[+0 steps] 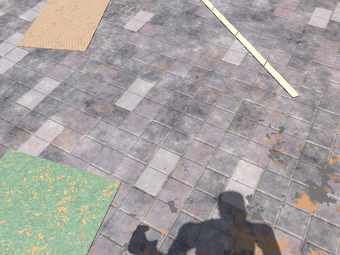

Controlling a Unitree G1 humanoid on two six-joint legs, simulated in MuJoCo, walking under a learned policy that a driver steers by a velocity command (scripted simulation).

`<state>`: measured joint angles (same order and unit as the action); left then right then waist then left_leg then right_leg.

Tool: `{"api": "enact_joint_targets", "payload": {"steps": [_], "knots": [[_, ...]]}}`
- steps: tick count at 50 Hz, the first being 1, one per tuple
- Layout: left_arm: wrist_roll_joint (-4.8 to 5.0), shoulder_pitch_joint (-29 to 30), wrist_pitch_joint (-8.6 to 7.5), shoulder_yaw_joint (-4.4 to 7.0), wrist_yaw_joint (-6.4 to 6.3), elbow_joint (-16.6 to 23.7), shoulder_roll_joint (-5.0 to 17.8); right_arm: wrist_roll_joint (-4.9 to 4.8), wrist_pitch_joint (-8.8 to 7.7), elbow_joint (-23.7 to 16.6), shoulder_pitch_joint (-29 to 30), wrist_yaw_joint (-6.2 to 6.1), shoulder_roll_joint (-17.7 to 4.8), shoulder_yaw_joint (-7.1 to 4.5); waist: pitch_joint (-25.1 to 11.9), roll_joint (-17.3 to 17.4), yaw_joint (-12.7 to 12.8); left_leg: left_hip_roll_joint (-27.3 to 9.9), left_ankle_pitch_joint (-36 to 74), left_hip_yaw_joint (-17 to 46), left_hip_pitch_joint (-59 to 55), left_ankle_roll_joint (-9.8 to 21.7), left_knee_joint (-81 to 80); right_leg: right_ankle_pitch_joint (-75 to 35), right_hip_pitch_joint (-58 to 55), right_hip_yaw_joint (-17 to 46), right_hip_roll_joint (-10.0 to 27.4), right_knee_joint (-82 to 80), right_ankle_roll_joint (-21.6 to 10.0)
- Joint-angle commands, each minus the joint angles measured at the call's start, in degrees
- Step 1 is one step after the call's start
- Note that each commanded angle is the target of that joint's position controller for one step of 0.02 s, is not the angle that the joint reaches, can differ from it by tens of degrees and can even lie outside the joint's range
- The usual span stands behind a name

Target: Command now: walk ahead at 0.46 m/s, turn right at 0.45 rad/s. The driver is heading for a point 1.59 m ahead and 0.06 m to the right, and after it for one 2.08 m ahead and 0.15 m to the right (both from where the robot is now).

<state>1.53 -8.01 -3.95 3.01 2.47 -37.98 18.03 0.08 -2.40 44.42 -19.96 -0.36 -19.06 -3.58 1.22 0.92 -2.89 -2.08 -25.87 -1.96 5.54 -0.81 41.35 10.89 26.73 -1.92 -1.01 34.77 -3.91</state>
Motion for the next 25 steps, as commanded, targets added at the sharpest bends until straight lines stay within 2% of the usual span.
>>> {"api": "enact_joint_targets", "payload": {"steps": [1,2,3,4,5,7,9,11,13,16,19,20,21,22,23,24,25], "knots": [[-0.33,-17.9,-0.47,3.26,-0.73,0.4,11.0,-1.65,-4.58,-8.7,5.0,1.04,-7.1,-0.48,-12.8,-10.4,9.5,1.9,-1.9,8.4,42.5,0.9,34.4,15.7,-44.5,42.3,19.9,-19.7,-14.6],[-0.65,-15.1,-0.49,2.88,-0.79,1.2,9.7,-2.11,-5.3,-9.2,7.4,1.37,-7.2,-0.31,-8.0,-6.5,8.4,-0.8,2.8,7.3,42.2,2.0,31.8,12.1,-38.0,35.2,17.7,-19.4,-13.1],[-0.72,-12.1,-0.27,2.4,-0.84,1.8,8.5,-0.74,-5.55,-9.2,8.3,1.23,-6.7,-0.29,-4.4,-2.5,6.6,-2.6,6.3,6.8,40.3,1.9,26.9,6.5,-31.3,30.1,15.4,-20.0,-12.1],[-1.19,-9.8,-0.24,1.86,-1.0,2.6,7.4,0.35,-5.3,-9.1,8.0,1.04,-6.8,-0.65,-2.8,-3.1,4.8,-3.9,9.1,7.0,36.6,1.5,22.9,1.0,-26.1,26.4,13.4,-21.2,-11.4],[-1.48,-8.1,-0.15,1.74,-1.2,3.3,7.3,0.67,-4.84,-9.0,7.3,1.13,-6.4,-0.7,-2.1,-4.6,3.5,-3.9,10.7,6.7,33.9,0.7,21.3,-2.9,-22.6,24.9,12.1,-22.5,-11.6],[-1.23,-7.3,-0.33,1.87,-1.8,3.1,7.8,1.0,-3.89,-8.3,6.0,1.09,-5.1,-0.5,-1.6,-4.8,2.2,-3.3,12.7,5.4,32.0,-1.3,18.2,-10.3,-18.4,21.1,10.6,-23.5,-12.3],[-0.89,-8.3,-0.42,2.18,-2.46,2.2,8.7,1.08,-3.41,-9.4,9.4,0.76,-4.1,-0.11,0.2,-4.3,2.9,-2.3,18.1,4.6,32.4,-3.0,11.0,-14.1,-15.7,17.9,9.0,-24.0,-11.7],[-0.52,-9.9,-0.16,2.35,-3.0,1.0,9.1,0.99,-3.62,-10.4,14.4,0.78,-2.4,0.54,0.9,-4.7,4.5,-0.6,25.9,4.2,29.5,-3.6,1.1,-14.0,-13.8,15.3,6.5,-23.1,-9.6],[-0.19,-12.2,0.2,2.59,-3.4,-0.1,9.5,0.51,-4.03,-11.3,19.1,1.25,-1.4,0.98,1.1,-5.3,6.4,1.4,31.2,3.7,25.8,-3.6,-6.3,-11.8,-12.8,15.4,5.8,-22.4,-8.2],[0.39,-14.6,0.67,2.69,-3.75,-1.8,9.3,-0.34,-4.61,-12.0,22.1,1.96,-2.7,0.54,0.9,-5.8,7.0,2.1,33.5,5.6,23.6,-2.5,-12.1,-9.1,-16.8,19.1,8.0,-20.2,-7.3],[-0.16,-15.0,1.22,2.68,-4.04,-3.0,8.4,-0.26,-5.06,-11.3,20.0,2.36,-4.3,-0.2,0.7,-7.3,5.7,1.2,28.8,6.4,22.7,0.3,-13.7,-13.5,-23.7,21.7,11.4,-16.2,-6.1],[-0.37,-14.8,1.5,2.76,-3.95,-3.1,8.4,-0.16,-5.18,-10.8,18.1,2.25,-4.9,-0.61,0.0,-8.0,4.8,1.7,25.7,5.3,20.1,1.5,-14.1,-18.8,-25.1,21.9,11.4,-13.7,-5.7],[-0.59,-14.2,1.73,2.49,-3.76,-3.0,7.8,0.04,-5.33,-9.6,13.1,1.9,-6.2,-1.48,-3.1,-7.6,2.0,2.8,25.1,3.3,13.0,3.2,-16.2,-27.2,-25.5,20.3,9.2,-7.6,-4.6],[-1.19,-13.9,1.89,1.66,-3.49,-2.3,6.0,0.63,-5.4,-8.7,6.0,1.55,-7.9,-2.19,-10.4,-6.4,-1.5,-1.3,25.9,6.1,-0.5,6.2,-13.7,-26.2,-21.2,18.4,6.3,3.6,-3.1],[-1.24,-20.1,1.45,0.38,-3.41,-1.6,2.3,1.41,-5.1,-7.5,-1.7,1.42,-12.5,-3.41,-20.2,4.5,-1.2,-13.1,21.3,25.3,-22.1,14.4,-12.3,-10.7,-4.2,13.4,-0.9,23.4,0.7],[-0.21,-23.7,0.83,-0.3,-3.32,-2.3,1.5,-0.03,-4.55,-4.6,-5.9,2.23,-11.1,-3.39,-23.5,17.7,-0.8,-19.7,9.0,46.5,-28.8,19.4,-21.4,21.2,8.4,11.8,-5.6,37.2,3.1],[0.51,-18.8,0.35,0.67,-3.08,-1.8,6.4,-1.33,-4.37,-5.1,-3.3,2.32,-7.1,-2.11,-15.4,10.3,-1.5,-18.3,0.3,45.4,-23.4,17.4,-24.2,19.8,14.1,13.8,-1.9,41.3,2.6]]}}
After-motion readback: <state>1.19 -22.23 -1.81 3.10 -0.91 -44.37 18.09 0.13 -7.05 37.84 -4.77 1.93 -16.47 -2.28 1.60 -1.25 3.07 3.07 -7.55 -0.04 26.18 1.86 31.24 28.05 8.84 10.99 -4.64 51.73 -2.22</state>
